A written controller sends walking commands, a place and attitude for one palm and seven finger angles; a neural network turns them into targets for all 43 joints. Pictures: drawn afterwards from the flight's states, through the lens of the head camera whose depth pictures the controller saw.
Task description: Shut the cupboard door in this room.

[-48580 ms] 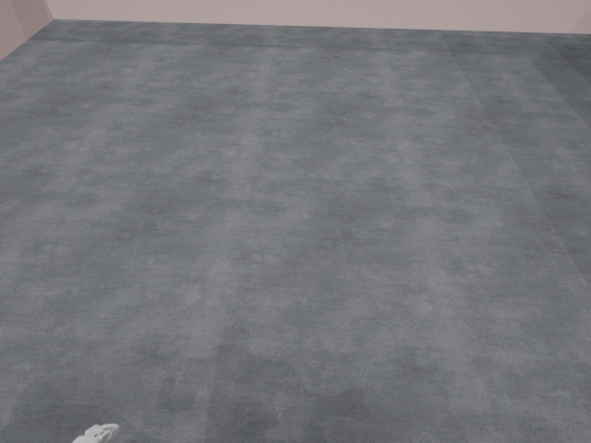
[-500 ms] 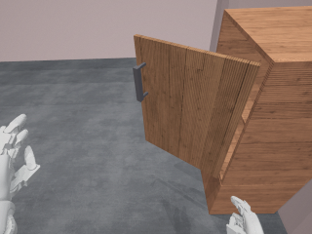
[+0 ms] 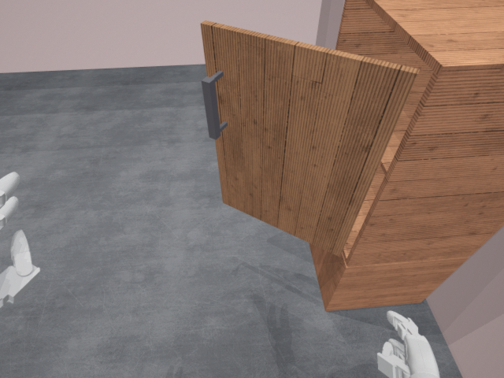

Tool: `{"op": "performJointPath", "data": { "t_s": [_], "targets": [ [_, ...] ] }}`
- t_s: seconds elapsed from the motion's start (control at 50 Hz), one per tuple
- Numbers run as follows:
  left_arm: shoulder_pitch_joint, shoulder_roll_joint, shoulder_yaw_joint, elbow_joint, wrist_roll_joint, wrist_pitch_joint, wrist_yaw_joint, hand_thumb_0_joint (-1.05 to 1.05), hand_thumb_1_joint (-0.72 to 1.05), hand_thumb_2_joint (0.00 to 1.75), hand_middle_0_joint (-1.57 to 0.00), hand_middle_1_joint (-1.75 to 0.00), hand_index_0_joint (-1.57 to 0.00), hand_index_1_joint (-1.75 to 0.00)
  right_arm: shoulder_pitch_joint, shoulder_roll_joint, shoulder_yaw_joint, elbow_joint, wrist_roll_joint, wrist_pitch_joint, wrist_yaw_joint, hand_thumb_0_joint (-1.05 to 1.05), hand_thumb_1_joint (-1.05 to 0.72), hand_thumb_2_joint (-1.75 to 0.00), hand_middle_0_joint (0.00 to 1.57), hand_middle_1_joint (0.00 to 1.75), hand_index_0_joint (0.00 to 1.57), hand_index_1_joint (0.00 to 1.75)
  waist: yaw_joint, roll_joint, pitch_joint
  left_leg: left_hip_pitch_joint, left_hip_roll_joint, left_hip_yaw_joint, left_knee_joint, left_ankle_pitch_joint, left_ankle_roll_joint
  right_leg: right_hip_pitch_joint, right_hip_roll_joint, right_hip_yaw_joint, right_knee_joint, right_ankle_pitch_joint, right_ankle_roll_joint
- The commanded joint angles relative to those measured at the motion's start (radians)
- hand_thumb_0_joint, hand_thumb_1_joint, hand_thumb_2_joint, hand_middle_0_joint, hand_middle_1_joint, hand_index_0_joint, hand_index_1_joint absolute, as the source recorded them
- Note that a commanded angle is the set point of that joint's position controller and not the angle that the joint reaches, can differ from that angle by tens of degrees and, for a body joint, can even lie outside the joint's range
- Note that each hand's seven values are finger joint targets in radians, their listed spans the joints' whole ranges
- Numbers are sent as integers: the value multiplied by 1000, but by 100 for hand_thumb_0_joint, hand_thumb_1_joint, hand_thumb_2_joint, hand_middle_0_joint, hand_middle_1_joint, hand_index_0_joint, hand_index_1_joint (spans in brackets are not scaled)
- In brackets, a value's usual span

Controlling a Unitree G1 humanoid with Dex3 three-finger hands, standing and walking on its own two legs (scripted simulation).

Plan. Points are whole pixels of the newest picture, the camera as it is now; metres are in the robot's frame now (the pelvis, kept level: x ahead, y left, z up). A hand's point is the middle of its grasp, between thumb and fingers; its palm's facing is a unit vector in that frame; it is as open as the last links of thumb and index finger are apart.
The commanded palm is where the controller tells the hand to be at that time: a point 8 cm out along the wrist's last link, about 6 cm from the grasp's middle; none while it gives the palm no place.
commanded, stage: step back with the hand held close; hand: left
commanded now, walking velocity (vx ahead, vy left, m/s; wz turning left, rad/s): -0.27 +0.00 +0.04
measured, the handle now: (216, 106) +0.68 +0.13 +0.06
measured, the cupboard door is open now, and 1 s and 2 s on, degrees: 55 55 55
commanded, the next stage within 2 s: stop stepping back and stand still in 1.08 s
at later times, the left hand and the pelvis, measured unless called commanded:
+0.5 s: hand out of the picture +0.11 +0.27 +0.17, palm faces +0.50 -0.76 -0.41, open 7.4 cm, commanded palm +0.05 +0.30 +0.18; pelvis -0.07 +0.00 -0.01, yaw +3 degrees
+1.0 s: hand out of the picture +0.04 +0.27 +0.18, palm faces +0.43 -0.81 -0.40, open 7.4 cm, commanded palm -0.02 +0.31 +0.18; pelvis -0.14 +0.00 -0.01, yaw +3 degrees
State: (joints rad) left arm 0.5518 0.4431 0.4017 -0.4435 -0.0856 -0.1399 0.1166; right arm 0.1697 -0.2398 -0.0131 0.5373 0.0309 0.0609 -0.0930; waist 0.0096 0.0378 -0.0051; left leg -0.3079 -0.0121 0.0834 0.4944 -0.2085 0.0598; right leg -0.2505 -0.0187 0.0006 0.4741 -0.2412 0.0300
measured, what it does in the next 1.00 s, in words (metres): walks backwards: right foot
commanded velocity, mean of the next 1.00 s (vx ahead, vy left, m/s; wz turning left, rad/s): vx -0.36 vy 0.00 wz -0.04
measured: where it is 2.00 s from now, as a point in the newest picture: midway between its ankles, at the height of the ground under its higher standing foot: outside the picture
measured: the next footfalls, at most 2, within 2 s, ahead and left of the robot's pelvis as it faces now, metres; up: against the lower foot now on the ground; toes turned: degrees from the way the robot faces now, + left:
right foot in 0.74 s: -0.12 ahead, -0.14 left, +0.00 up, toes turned +7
right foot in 1.28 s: -0.19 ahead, -0.09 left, +0.00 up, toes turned -1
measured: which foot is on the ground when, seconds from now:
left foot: down 0.00-1.00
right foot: down 0.00-0.58, up 0.60-0.72, down 0.74-1.00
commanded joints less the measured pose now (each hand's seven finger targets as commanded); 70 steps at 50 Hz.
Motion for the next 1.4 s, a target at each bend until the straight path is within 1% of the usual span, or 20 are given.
{"op": "performJointPath", "data": {
  "t_s": [0.0,0.1,0.28,0.44,0.5,0.56,0.6,0.7,0.8,0.9,0.98,1.04,1.1,1.14,1.2,1.24,1.28,1.3,1.36,1.38],
  "targets": [
    [-11,204,181,-199,12,-79,36,0,90,90,-20,-30,-20,-30,-92,-135,-43,-154,-9,-63,-10,0,-90,-90,20,30,20,30,8,48,-130,-97,137,-165,-147,15,7,130,-15,35,22,161,-20],
    [-47,192,188,-225,34,-118,42,0,90,90,-20,-30,-20,-30,-79,-143,-41,-152,-11,-98,-10,0,-90,-90,20,30,20,30,3,104,-89,-333,167,-235,-240,-358,39,232,15,30,106,60,-17],
    [-120,141,151,-243,53,-155,47,0,90,90,-20,-30,-20,-30,-45,-137,-42,-121,-20,-154,-3,0,-90,-90,20,30,20,30,-6,80,-59,-401,166,-239,-182,-516,39,159,19,73,131,-98,-34],
    [-128,172,141,-252,42,-178,68,0,90,90,-20,-30,-20,-30,-28,-94,-36,-71,-32,-154,20,0,-90,-90,20,30,20,30,-25,-122,-75,-82,45,-124,124,-191,-41,-200,-167,261,-145,-169,-122],
    [-89,201,173,-252,40,-186,79,0,90,90,-20,-30,-20,-30,-39,-108,-40,-72,-29,-156,13,0,-90,-90,20,30,20,30,-26,-33,-83,-91,85,-182,-3,-214,-20,-178,-82,153,-83,-174,-79],
    [-64,183,206,-259,49,-206,70,0,90,90,-20,-30,-20,-30,-71,-137,-42,-93,-26,-177,0,0,-90,-90,20,30,20,30,-11,201,-98,-439,267,-375,-321,-560,63,167,91,25,259,-100,-16],
    [-59,216,240,-271,46,-214,56,0,90,90,-20,-30,-20,-30,-69,-130,-54,-86,-32,-194,3,0,-90,-90,20,30,20,30,-2,173,-142,-405,314,-417,-319,-479,75,186,110,27,324,-67,-16],
    [-14,187,211,-259,25,-222,32,0,90,90,-20,-30,-20,-30,-66,-120,-52,-60,-42,-213,20,0,-90,-90,20,30,20,30,-7,174,-91,-280,248,-275,-231,-374,14,96,72,59,87,-130,-54],
    [-165,202,138,-338,15,-236,42,0,90,90,-20,-30,-20,-30,-54,-84,-54,-12,-25,-225,13,0,-90,-90,20,30,20,30,-26,-44,-275,282,135,-82,-11,82,-65,-189,-22,123,-71,74,-39],
    [-81,244,205,-276,8,-215,46,0,90,90,-20,-30,-20,-30,-84,-82,-51,-38,-45,-189,8,0,-90,-90,20,30,20,30,-29,49,-107,132,132,-131,-26,-208,-92,-309,-39,161,-164,-360,-120],
    [-78,220,163,-233,18,-197,54,0,90,90,-20,-30,-20,-30,-49,-61,-33,-32,-44,-168,8,0,-90,-90,20,30,20,30,-42,-106,-38,200,38,-74,201,-81,-101,-469,-141,209,-245,-210,-142],
    [-126,210,144,-222,16,-187,46,0,90,90,-20,-30,-20,-30,-60,-85,-32,-42,-35,-167,-2,0,-90,-90,20,30,20,30,-47,-18,-14,137,93,-169,-12,-81,-74,-384,-7,83,-115,-154,-69],
    [-141,229,191,-237,16,-211,31,0,90,90,-20,-30,-20,-30,-119,-131,-44,-78,-39,-192,-2,0,-90,-90,20,30,20,30,-11,286,-66,-277,301,-437,-513,-632,-33,99,187,-26,243,-268,-39],
    [-119,247,213,-312,-2,-223,16,0,90,90,-20,-30,-20,-30,-79,-99,-59,-62,-59,-191,19,0,-90,-90,20,30,20,30,9,222,-218,-194,300,-334,-480,-455,-113,167,187,-49,331,-334,-76],
    [17,209,193,-364,-18,-213,12,0,90,90,-20,-30,-20,-30,-37,-76,-66,-71,-41,-219,49,0,-90,-90,20,30,20,30,23,254,-307,41,180,-90,-304,-269,-139,93,158,-103,115,-314,-80],
    [39,237,204,-387,-12,-189,27,0,90,90,-20,-30,-20,-30,-16,-77,-58,-49,-41,-206,49,0,-90,-90,20,30,20,30,6,44,-230,150,51,47,19,-206,-166,-120,27,-24,-151,-328,-117],
    [-80,253,195,-400,0,-161,42,0,90,90,-20,-30,-20,-30,-1,-84,-66,-8,-51,-181,39,0,-90,-90,20,30,20,30,-25,-261,-92,240,12,-133,671,-178,-141,-615,-334,326,-345,-569,-261],
    [-139,250,205,-390,10,-131,45,0,90,90,-20,-30,-20,-30,-3,-83,-62,0,-47,-171,35,0,-90,-90,20,30,20,30,-24,-287,-66,178,27,-204,773,-198,-119,-644,-328,358,-325,-646,-296],
    [-328,161,109,-197,30,-73,62,0,90,90,-20,-30,-20,-30,-8,-97,-20,18,-40,-159,7,0,-90,-90,20,30,20,30,-71,75,104,21,77,-144,97,-192,-74,-369,-93,24,42,-404,-97],
    [-388,143,86,-181,31,-73,67,0,90,90,-20,-30,-20,-30,-12,-118,-19,12,-33,-179,-1,0,-90,-90,20,30,20,30,-61,253,111,-91,164,-328,-169,-338,-40,-260,8,-38,209,-359,-46]
  ]
}}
